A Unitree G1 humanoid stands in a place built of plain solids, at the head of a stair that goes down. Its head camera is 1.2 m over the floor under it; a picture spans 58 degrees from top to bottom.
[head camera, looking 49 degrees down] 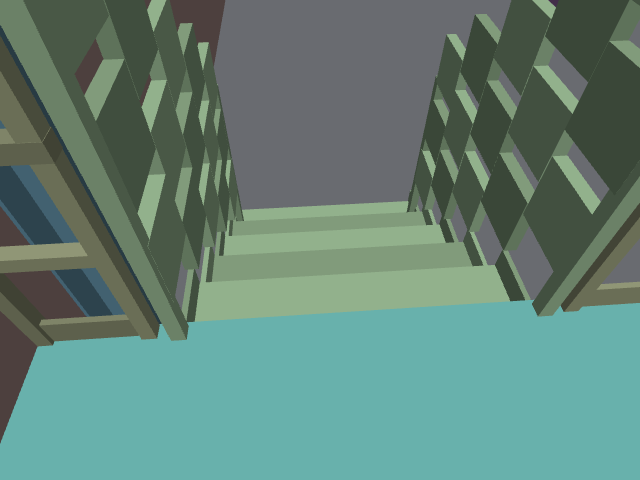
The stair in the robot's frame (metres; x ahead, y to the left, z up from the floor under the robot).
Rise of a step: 0.18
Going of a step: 0.28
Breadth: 1.22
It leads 4 degrees to the left of straight ahead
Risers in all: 6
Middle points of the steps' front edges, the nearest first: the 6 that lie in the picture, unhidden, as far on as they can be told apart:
0.74 -0.14 0.00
1.03 -0.12 -0.18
1.31 -0.10 -0.37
1.59 -0.07 -0.55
1.88 -0.05 -0.73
2.16 -0.03 -0.92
